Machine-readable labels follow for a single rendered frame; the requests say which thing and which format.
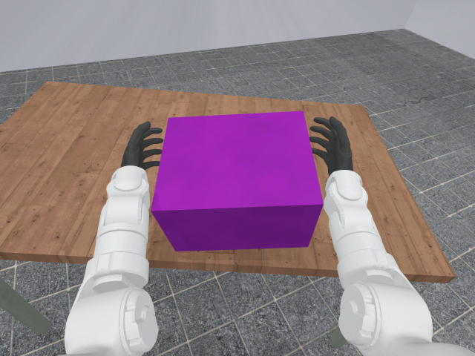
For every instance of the robot right forearm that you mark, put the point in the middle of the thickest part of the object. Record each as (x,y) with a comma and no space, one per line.
(356,240)

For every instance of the robot right hand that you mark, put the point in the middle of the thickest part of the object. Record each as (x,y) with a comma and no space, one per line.
(339,155)

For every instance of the table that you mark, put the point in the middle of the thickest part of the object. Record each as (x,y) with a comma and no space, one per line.
(59,150)

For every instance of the carton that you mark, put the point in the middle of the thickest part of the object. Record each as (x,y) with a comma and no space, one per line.
(238,181)

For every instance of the right robot upper arm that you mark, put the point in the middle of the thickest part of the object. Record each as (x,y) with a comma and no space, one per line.
(387,320)

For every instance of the robot left forearm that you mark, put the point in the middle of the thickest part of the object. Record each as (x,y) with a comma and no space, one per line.
(120,253)

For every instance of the left robot upper arm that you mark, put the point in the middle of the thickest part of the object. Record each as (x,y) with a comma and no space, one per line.
(114,323)

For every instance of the robot left hand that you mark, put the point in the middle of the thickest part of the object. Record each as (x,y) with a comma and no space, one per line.
(134,154)

